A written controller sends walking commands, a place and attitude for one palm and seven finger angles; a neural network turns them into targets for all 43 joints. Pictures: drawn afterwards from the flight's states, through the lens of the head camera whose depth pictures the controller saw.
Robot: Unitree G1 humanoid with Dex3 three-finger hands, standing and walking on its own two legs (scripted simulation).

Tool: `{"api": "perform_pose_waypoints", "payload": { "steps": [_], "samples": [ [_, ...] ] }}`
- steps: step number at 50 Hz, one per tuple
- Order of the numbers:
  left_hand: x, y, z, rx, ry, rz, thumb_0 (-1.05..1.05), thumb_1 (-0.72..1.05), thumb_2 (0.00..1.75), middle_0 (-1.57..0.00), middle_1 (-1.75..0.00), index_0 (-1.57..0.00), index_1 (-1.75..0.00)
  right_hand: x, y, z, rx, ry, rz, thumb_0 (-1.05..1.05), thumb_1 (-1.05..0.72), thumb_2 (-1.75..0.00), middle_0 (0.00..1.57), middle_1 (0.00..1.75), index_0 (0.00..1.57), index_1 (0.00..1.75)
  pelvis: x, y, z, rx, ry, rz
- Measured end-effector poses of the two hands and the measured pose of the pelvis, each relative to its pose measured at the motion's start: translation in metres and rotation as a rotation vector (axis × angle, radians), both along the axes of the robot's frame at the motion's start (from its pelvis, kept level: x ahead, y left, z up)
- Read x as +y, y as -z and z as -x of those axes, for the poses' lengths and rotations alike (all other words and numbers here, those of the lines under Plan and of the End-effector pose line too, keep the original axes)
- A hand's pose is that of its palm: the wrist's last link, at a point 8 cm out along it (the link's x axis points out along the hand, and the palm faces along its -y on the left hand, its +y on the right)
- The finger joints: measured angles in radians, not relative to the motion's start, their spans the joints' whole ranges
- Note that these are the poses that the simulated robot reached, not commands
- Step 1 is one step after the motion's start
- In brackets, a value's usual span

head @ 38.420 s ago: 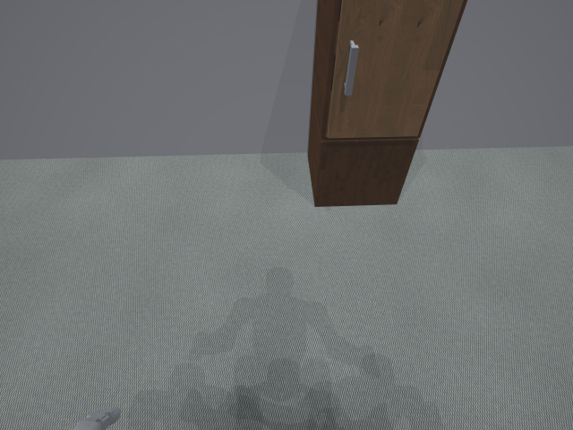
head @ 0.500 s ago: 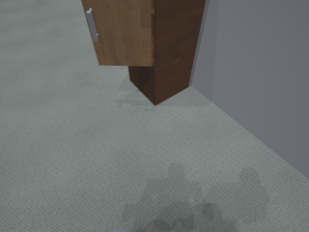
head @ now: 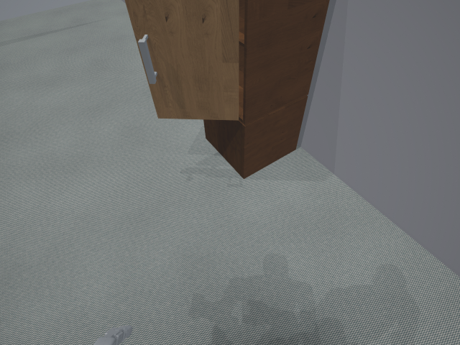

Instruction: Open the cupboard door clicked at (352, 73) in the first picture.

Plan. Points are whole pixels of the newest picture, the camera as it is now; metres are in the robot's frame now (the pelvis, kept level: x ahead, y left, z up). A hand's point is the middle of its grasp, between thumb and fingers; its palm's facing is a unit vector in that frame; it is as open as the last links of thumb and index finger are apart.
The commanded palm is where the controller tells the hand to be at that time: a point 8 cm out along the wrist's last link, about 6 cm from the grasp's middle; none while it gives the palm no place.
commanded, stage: take the last steps up to it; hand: left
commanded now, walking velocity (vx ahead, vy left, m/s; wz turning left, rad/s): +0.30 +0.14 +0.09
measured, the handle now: (149, 59) +1.03 +0.34 -0.04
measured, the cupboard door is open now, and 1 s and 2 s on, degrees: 52 52 52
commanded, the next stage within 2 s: come to a stop and stand still in 1.06 s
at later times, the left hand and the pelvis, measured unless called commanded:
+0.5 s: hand out of the picture +0.09 +0.24 -0.17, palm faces +0.16 -0.97 -0.18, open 7.3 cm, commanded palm none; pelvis +0.18 +0.07 +0.00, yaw +2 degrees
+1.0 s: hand (141, 219) +0.42 +0.25 -0.14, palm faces +0.08 -0.97 -0.21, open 7.2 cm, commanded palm none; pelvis +0.36 +0.07 +0.02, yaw +1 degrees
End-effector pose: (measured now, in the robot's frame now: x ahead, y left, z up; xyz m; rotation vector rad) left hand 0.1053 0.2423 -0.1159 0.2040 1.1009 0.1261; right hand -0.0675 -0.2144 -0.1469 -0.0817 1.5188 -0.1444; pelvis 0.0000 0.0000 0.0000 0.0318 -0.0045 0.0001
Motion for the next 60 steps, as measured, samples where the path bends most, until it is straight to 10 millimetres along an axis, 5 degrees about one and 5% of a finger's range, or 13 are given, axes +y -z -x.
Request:
{"api": "perform_pose_waypoints", "payload": {
  "steps": [5,12,19,23,26,29,38,43,48,54,60],
  "samples": [
    [-0.014,-0.003,-0.016,-0.031,-0.053,0.009,0.01,0.91,0.9,-0.2,-0.3,-0.2,-0.3,-0.017,0.003,-0.04,0.026,-0.03,0.002,0.0,-0.91,-0.9,0.2,0.3,0.2,0.3,-0.006,-0.002,-0.027,-0.023,-0.047,0.024],
    [-0.005,-0.004,0.017,0.135,-0.164,0.014,-0.01,0.95,0.9,-0.21,-0.3,-0.21,-0.3,-0.025,-0.023,-0.16,-0.144,-0.091,0.036,0.0,-0.92,-0.9,0.2,0.3,0.2,0.3,-0.001,-0.02,-0.073,0.003,-0.056,0.009],
    [0.018,0.006,0.046,0.332,-0.253,0.055,0.0,0.93,0.9,-0.2,-0.3,-0.2,-0.3,0.013,-0.03,-0.289,-0.306,-0.191,0.036,0.0,-0.92,-0.9,0.2,0.3,0.2,0.3,0.032,-0.017,-0.13,0.012,-0.058,0.016],
    [0.038,0.025,0.043,0.431,-0.277,0.084,0.01,0.92,0.9,-0.2,-0.3,-0.2,-0.3,0.045,-0.023,-0.352,-0.41,-0.228,0.056,0.0,-0.92,-0.9,0.2,0.3,0.2,0.3,0.061,0.001,-0.165,0.009,-0.052,0.032],
    [0.052,0.028,0.012,0.441,-0.249,0.079,0.01,0.92,0.9,-0.2,-0.3,-0.2,-0.3,0.063,-0.025,-0.369,-0.429,-0.213,0.057,0.0,-0.92,-0.9,0.2,0.3,0.2,0.3,0.071,0.001,-0.183,0.001,-0.037,0.016],
    [0.064,0.023,-0.041,0.365,-0.216,0.071,0.01,0.92,0.9,-0.2,-0.3,-0.2,-0.3,0.074,-0.024,-0.366,-0.383,-0.182,0.047,-0.01,-0.92,-0.9,0.2,0.3,0.2,0.3,0.077,-0.006,-0.202,0.004,-0.031,0.012],
    [0.072,0.0,-0.224,0.082,-0.087,0.033,0.01,0.92,0.9,-0.2,-0.3,-0.2,-0.3,0.058,-0.014,-0.342,-0.173,-0.079,0.056,-0.01,-0.94,-0.9,0.2,0.3,0.2,0.3,0.079,-0.012,-0.267,0.008,-0.014,-0.008],
    [0.064,0.001,-0.299,-0.018,-0.04,0.002,0.01,0.92,0.9,-0.2,-0.3,-0.2,-0.3,0.049,0.005,-0.341,-0.05,-0.03,0.024,0.0,-0.93,-0.9,0.2,0.3,0.2,0.3,0.066,0.002,-0.311,-0.002,-0.011,-0.008],
    [0.056,-0.002,-0.311,0.035,-0.07,0.016,0.0,0.91,0.9,-0.2,-0.3,-0.2,-0.3,0.047,-0.008,-0.389,-0.045,-0.034,0.025,0.0,-0.92,-0.9,0.2,0.3,0.2,0.3,0.065,-0.011,-0.347,0.0,-0.023,0.016],
    [0.065,0.001,-0.295,0.189,-0.124,0.033,0.0,0.94,0.9,-0.2,-0.3,-0.2,-0.3,0.059,-0.024,-0.483,-0.167,-0.063,0.031,0.0,-0.92,-0.9,0.2,0.3,0.2,0.3,0.075,-0.021,-0.392,0.015,-0.018,0.017],
    [0.083,0.019,-0.285,0.332,-0.187,0.083,0.0,0.93,0.9,-0.2,-0.3,-0.2,-0.3,0.092,-0.025,-0.583,-0.282,-0.139,0.043,0.0,-0.92,-0.9,0.2,0.3,0.2,0.3,0.104,-0.012,-0.441,0.003,-0.023,0.04]
  ]
}}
